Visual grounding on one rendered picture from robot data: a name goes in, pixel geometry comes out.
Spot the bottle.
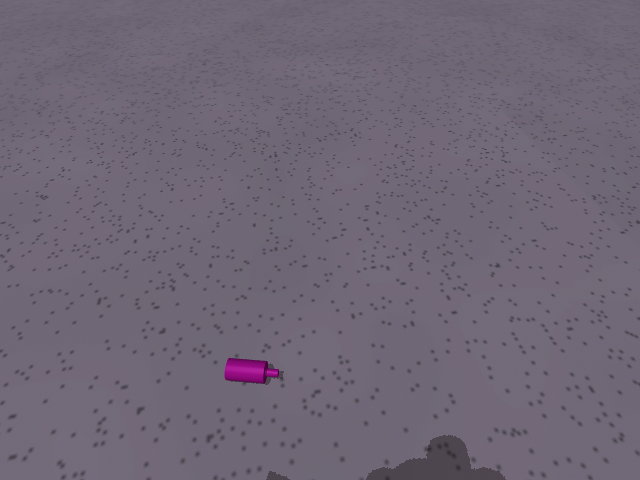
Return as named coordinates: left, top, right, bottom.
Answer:
left=225, top=358, right=279, bottom=384

